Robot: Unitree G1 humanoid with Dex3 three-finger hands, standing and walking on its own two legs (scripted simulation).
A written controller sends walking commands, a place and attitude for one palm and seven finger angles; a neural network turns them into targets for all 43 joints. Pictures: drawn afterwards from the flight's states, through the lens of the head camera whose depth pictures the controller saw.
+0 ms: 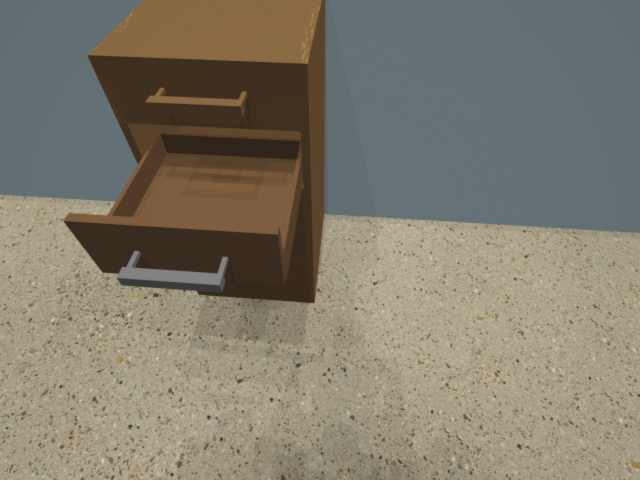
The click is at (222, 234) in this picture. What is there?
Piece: drawer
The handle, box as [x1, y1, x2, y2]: [117, 251, 228, 292]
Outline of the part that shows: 117,276 117,279 122,285 221,292 225,281 223,275 228,259 227,257 222,257 217,273 146,269 134,267 140,255 139,251 134,251 127,266 122,267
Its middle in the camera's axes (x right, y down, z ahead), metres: -0.27 +0.06 +0.72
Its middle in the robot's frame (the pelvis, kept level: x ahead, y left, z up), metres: +0.48 +0.30 -0.12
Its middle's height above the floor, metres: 0.66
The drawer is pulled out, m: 0.30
